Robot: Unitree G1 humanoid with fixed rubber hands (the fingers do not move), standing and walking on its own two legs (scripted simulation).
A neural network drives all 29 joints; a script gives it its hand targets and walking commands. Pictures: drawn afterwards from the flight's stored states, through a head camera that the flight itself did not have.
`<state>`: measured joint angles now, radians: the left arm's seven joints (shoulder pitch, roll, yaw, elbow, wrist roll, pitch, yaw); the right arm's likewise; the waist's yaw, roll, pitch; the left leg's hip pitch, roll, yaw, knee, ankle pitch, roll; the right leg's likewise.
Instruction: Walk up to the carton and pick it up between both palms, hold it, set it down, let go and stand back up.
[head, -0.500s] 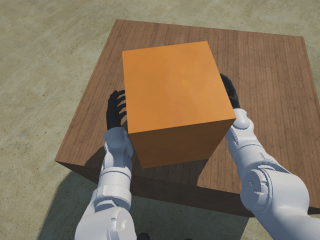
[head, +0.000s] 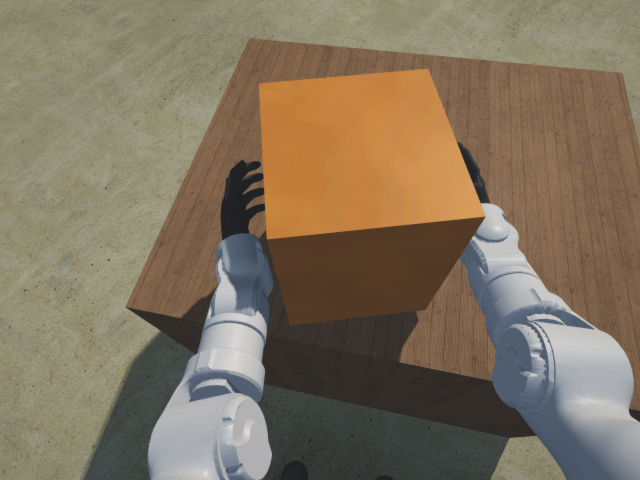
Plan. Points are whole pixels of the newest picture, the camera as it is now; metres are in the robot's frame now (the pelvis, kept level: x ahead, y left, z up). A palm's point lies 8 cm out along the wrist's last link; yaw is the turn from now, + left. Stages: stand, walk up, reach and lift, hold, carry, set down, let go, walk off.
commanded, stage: set down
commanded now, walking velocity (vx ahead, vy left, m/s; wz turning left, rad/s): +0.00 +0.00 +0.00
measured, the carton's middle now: (351, 210) +0.46 +0.05 +0.01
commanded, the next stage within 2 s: none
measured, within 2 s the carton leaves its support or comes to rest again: rests again in 0.46 s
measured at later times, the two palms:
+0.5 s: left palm (239, 235) +0.39 +0.18 +0.03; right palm (470, 205) +0.47 -0.10 +0.02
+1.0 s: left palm (238, 279) +0.34 +0.18 +0.01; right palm (515, 217) +0.45 -0.14 +0.04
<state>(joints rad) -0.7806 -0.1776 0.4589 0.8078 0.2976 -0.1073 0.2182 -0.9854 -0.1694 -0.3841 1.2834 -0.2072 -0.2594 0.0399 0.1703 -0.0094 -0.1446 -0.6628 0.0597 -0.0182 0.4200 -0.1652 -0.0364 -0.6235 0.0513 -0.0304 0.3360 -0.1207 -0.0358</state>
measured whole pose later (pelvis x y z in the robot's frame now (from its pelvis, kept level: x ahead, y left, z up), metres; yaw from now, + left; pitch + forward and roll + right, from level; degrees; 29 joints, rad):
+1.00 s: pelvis -0.03 +0.00 +0.00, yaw +0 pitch +21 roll -1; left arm -0.60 -0.12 0.21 0.76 0.19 -0.10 0.25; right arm -0.94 -0.31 -0.15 1.28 0.08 -0.30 0.08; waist 0.17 0.01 -0.13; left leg -0.66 0.06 -0.02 0.42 -0.13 -0.04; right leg -0.62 0.05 -0.03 0.34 -0.08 -0.04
